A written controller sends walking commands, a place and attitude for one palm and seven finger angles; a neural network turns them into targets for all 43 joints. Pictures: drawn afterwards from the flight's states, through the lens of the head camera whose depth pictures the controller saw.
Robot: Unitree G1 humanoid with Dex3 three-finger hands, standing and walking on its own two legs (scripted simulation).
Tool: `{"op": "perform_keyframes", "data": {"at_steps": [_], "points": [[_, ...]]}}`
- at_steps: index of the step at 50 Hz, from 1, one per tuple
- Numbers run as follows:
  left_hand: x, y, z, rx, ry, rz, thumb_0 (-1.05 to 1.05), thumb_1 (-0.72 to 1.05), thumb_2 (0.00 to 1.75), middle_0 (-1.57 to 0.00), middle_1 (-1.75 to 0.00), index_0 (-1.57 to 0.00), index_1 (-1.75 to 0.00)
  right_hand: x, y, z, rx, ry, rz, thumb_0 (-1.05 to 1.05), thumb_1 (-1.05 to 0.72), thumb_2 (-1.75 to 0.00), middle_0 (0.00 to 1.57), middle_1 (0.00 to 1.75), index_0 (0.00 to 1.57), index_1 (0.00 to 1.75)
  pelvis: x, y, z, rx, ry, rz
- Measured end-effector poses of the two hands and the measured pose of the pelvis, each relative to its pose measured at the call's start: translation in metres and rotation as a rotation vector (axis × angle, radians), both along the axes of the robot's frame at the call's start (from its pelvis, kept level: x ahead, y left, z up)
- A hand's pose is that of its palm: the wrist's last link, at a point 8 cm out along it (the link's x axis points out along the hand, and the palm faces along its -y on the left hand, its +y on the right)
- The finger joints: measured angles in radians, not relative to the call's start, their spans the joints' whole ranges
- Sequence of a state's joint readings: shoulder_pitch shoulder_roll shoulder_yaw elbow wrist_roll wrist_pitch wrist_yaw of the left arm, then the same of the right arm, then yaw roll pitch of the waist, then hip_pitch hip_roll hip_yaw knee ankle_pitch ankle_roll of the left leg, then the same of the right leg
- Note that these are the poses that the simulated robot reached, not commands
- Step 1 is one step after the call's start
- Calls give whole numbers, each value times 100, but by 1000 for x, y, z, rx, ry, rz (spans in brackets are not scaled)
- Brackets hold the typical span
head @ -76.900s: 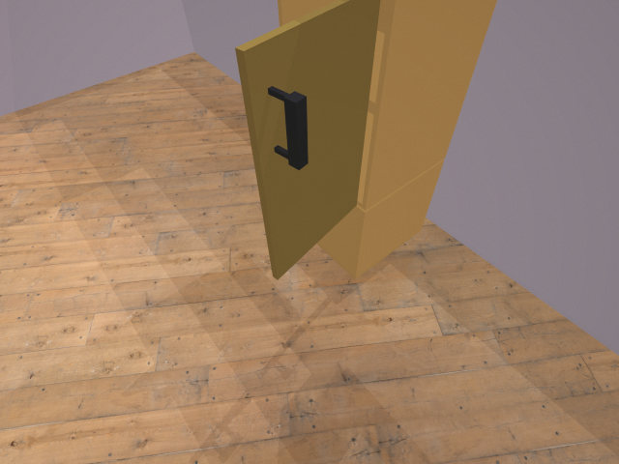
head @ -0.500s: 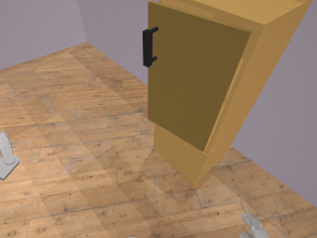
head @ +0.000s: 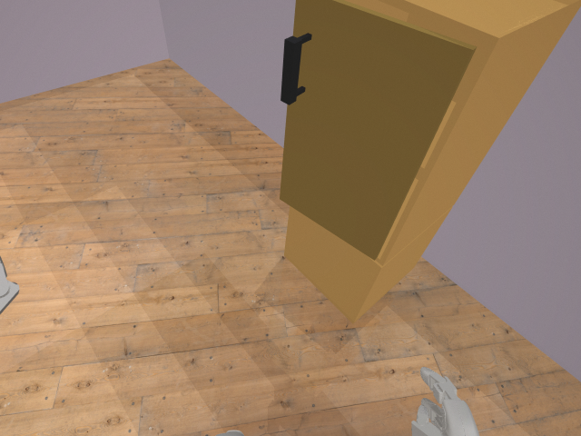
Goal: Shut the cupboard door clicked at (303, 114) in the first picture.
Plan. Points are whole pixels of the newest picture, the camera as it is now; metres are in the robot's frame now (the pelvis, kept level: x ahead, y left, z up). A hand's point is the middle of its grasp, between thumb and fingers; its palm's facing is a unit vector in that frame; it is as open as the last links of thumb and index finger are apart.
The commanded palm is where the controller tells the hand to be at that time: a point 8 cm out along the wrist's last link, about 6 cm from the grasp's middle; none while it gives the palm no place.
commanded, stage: step back with the hand held close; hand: left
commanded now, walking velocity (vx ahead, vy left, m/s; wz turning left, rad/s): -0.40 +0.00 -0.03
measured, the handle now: (297, 68) +0.79 +0.07 +0.12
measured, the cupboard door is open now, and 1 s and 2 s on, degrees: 10 10 10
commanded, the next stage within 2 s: stop stepping back and stand still in 0.04 s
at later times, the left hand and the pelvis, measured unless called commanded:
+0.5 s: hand out of the picture +0.12 +0.28 +0.17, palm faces +0.44 -0.83 -0.36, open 7.4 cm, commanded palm +0.06 +0.31 +0.18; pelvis -0.10 +0.01 +0.01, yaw -3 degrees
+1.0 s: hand out of the picture +0.09 +0.28 +0.18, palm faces +0.36 -0.83 -0.43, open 7.4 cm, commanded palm none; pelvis -0.12 +0.03 +0.01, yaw -5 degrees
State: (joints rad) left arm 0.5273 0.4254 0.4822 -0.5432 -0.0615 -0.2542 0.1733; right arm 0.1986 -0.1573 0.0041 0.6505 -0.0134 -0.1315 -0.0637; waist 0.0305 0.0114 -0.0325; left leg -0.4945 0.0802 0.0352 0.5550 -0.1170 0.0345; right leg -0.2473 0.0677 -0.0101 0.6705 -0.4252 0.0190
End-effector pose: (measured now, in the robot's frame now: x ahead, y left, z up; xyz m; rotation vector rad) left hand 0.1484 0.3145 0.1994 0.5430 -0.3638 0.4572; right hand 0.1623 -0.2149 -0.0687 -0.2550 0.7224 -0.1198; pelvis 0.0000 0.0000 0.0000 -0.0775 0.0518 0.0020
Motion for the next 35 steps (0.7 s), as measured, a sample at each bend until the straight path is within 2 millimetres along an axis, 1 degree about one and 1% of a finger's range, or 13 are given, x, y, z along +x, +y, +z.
{"op": "perform_keyframes", "data": {"at_steps": [2, 5, 8, 10, 13, 17, 20, 22, 25, 28, 30, 32, 35], "points": [[-1, -10, -3, -17, 8, -30, 1, 89, 90, -21, -30, -21, -30, -5, 2, -1, 14, -12, 16, 1, -90, -89, 21, 30, 21, 30, -12, -3, 0, 9, 8, -24], [-1, -31, -8, -24, 32, -108, 1, 89, 90, -21, -30, -21, -30, -18, -3, -3, 33, -31, 12, 1, -90, -89, 21, 30, 21, 30, -38, -10, -3, 15, 6, -55], [-9, -49, -9, -17, 67, -197, 1, 89, 90, -21, -30, -21, -30, -42, -14, 0, 44, -36, -47, 1, -90, -89, 21, 30, 21, 30, -58, -13, -2, 11, -14, -59], [-20, -54, -8, 8, 88, -236, 1, 89, 90, -21, -30, -21, -30, -62, -24, 5, 31, -33, -95, 1, -90, -89, 21, 30, 21, 30, -64, -14, -1, 31, -23, -66], [-37, -45, -7, 37, 116, -226, 1, 88, 90, -22, -30, -22, -30, -93, -39, 10, -16, -21, -162, 1, -90, -89, 21, 30, 21, 30, -66, -9, -1, 49, -30, -83], [-51, -15, -11, 10, 77, -137, 1, 88, 90, -22, -31, -22, -30, -133, -53, 4, -88, 24, -225, 1, -90, -89, 21, 30, 21, 30, -71, 4, -4, 31, -48, -49], [-59, 5, -19, -54, 67, -58, 1, 88, 90, -22, -31, -22, -30, -158, -50, 4, -108, 64, -243, 1, -90, -90, 20, 30, 20, 29, -79, 12, 0, 34, -62, -52], [-63, 10, -22, -89, 71, -31, 1, 89, 90, -21, -30, -22, -30, -170, -43, 5, -102, 74, -237, 2, -90, -90, 20, 30, 20, 29, -87, 14, 5, 34, -64, -50], [-70, 2, -20, -104, 72, -52, 2, 89, 90, -21, -30, -21, -30, -181, -29, 6, -69, 69, -207, 2, -90, -90, 20, 30, 20, 29, -99, 14, 8, 44, -61, -49], [-81, -11, -15, -77, 89, -111, 2, 89, 90, -21, -30, -21, -30, -185, -16, 2, -26, 53, -175, 2, -90, -90, 20, 30, 20, 29, -112, 14, 8, 43, -64, -42], [-91, -16, -12, -52, 101, -142, 2, 89, 90, -21, -30, -21, -30, -185, -9, -1, -3, 49, -161, 2, -90, -90, 20, 30, 20, 29, -118, 15, 7, 40, -69, -41], [-100, -14, -11, -33, 108, -147, 1, 89, 90, -21, -30, -21, -30, -185, -4, -5, 7, 50, -155, 2, -90, -90, 21, 30, 21, 30, -121, 18, 5, 40, -74, -56], [-108, 0, -14, -36, 82, -114, 1, 89, 90, -21, -30, -22, -30, -184, 0, -10, -2, 61, -153, 1, -90, -89, 21, 30, 21, 30, -120, 25, 1, 37, -82, -66]]}}
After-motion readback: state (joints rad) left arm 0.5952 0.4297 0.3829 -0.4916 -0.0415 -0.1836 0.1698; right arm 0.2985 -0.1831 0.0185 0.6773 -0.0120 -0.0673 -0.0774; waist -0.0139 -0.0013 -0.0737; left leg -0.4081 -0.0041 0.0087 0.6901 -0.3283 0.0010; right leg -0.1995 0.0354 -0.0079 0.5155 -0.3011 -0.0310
